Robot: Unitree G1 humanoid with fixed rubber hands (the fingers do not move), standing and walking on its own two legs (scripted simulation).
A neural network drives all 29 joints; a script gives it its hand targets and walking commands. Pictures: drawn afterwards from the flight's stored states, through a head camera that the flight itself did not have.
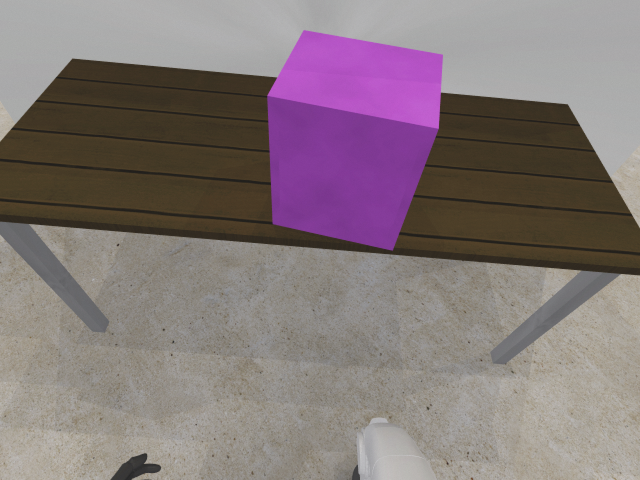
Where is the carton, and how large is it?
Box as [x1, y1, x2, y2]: [267, 30, 442, 250]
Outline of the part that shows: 303,30 267,95 273,223 392,250 438,129 442,55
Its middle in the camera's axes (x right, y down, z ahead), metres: +0.06 -0.17 +0.72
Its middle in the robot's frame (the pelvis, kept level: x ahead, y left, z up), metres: +0.65 -0.06 +0.00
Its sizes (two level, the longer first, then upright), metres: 0.246 0.214 0.289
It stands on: a table, 0.63 m high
